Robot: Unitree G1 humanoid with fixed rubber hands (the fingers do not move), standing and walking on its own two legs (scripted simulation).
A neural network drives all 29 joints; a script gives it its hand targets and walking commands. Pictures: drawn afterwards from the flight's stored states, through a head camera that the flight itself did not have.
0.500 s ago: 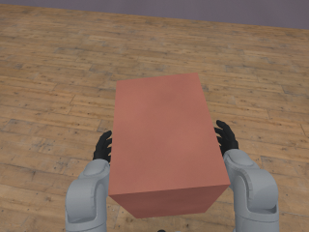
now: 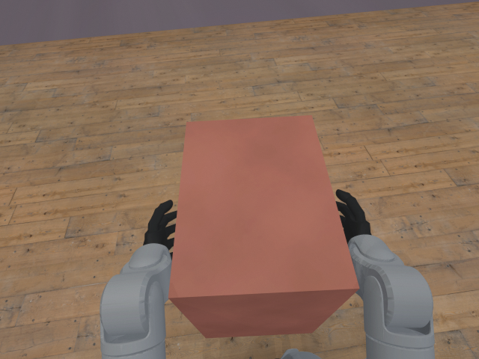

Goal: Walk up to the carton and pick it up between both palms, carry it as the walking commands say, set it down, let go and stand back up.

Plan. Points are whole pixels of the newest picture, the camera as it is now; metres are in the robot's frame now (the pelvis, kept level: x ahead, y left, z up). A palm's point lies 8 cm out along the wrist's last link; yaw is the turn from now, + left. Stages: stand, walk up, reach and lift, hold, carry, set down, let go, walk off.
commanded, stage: carry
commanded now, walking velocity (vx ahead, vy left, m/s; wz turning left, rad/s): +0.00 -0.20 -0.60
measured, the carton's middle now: (254, 236) +0.31 -0.01 +0.03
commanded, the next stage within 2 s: none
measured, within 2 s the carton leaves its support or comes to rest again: neither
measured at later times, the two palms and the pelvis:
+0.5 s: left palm (334, 258) +0.25 -0.11 +0.08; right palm out of the picture +0.16 -0.38 +0.08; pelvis -0.05 -0.16 +0.00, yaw -18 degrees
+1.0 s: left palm out of the picture +0.15 -0.30 +0.09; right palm out of the picture +0.00 -0.54 +0.11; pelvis -0.15 -0.27 +0.01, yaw -37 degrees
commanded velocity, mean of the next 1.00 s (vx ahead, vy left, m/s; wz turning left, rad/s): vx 0.00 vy -0.20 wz -0.60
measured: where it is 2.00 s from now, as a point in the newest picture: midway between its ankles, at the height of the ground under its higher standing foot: outside the picture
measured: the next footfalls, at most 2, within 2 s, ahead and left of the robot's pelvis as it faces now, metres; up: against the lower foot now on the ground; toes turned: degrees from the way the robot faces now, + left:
left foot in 0.06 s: +0.01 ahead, +0.07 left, +0.00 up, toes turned +8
right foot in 0.38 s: +0.01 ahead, -0.28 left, +0.00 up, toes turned -17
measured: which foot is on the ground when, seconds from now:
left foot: up 0.00-0.04, down 0.06-0.36, up 0.38-0.66, down 0.68-1.00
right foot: down 0.00-0.08, up 0.10-0.36, down 0.38-0.70, up 0.72-1.00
